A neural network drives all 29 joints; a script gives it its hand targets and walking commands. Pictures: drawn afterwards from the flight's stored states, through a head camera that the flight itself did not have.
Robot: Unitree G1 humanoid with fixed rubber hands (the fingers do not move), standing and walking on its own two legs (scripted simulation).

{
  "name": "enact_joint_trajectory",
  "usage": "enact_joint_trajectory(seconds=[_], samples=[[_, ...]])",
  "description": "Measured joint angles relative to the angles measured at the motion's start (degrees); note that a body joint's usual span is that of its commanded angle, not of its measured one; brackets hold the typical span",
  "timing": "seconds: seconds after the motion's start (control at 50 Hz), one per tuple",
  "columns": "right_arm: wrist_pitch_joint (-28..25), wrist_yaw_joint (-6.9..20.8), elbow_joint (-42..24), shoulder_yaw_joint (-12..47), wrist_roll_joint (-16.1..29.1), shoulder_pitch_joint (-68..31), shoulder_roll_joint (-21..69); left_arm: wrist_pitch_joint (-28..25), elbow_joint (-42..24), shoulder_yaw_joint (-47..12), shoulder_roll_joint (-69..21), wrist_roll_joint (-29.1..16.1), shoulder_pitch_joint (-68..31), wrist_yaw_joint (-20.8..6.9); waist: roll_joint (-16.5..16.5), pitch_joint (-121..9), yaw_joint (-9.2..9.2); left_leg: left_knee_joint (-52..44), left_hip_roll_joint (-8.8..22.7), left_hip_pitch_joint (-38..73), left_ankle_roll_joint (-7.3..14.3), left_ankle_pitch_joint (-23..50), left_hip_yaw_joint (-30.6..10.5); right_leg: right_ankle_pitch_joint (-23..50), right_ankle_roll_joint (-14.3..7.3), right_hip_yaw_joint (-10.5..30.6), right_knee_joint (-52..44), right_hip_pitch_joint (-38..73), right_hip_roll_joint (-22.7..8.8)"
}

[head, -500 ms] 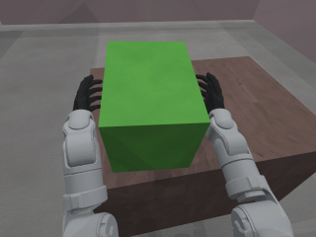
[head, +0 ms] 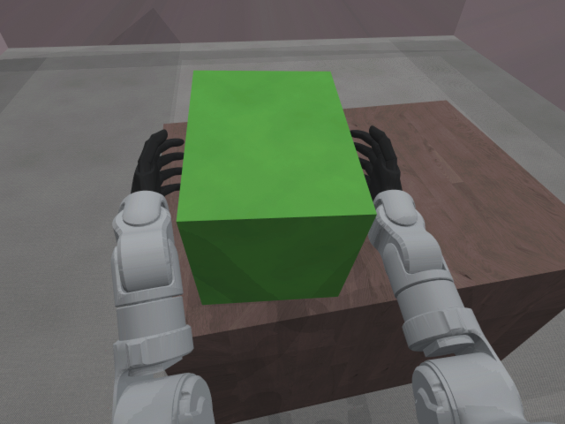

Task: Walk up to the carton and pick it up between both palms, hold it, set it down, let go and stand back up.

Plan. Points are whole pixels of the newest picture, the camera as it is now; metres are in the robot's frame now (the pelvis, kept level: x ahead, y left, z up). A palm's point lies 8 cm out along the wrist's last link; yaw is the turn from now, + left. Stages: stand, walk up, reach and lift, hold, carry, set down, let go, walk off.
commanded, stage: hold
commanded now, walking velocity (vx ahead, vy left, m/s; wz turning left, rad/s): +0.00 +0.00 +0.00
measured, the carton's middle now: (267, 186) +0.43 +0.01 +0.13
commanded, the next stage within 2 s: none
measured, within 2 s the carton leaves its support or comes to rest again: neither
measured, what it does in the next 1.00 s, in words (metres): stands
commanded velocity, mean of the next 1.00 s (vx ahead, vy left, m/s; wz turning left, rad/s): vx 0.00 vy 0.00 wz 0.00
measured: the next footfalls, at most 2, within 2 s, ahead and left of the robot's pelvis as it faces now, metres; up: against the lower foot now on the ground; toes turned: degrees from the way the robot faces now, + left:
none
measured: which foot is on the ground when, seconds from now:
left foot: down 0.00-1.00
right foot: down 0.00-1.00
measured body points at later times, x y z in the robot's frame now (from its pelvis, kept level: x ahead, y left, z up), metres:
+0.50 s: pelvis +0.00 +0.00 +0.00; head -0.02 +0.02 +0.45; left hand +0.37 +0.16 +0.18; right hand +0.38 -0.14 +0.17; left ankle +0.03 +0.12 -0.75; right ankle +0.01 -0.11 -0.75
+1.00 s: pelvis +0.00 +0.00 +0.00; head -0.02 +0.02 +0.45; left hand +0.37 +0.17 +0.18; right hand +0.38 -0.14 +0.17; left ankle +0.03 +0.12 -0.75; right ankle +0.01 -0.11 -0.75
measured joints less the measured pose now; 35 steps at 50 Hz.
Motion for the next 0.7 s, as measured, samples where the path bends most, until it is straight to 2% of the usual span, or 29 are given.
enact_joint_trajectory(seconds=[0.24, 0.46, 0.7], samples=[[-0.3, -0.3, -1.5, 0.9, 0.7, 1.5, 0.1, -0.2, -1.9, -0.8, 0.1, -0.2, 2.1, 0.0, -0.5, 0.2, -0.53, 0.6, 0.0, -0.1, 0.0, -0.4, -0.4, 0.1, 0.1, -0.4, -0.6, 0.6, 0.0], [-0.6, 0.2, -0.5, -0.2, 0.1, 1.1, 0.2, -0.2, -0.5, -0.7, -0.2, -0.2, 0.8, 0.4, -0.4, -0.1, -0.10, 0.2, 0.0, -0.5, 0.0, -0.2, -0.1, 0.0, 0.0, -0.2, -0.3, -0.1, 0.0], [-0.1, -0.6, -2.1, 1.4, 1.1, 1.8, -0.3, -0.1, -2.4, -0.8, -0.3, -0.1, 2.3, 0.0, -0.2, 0.4, -0.55, 0.2, 0.1, 0.5, -0.1, -0.5, -0.2, -0.2, -0.1, -0.3, -0.6, 1.0, 0.2]])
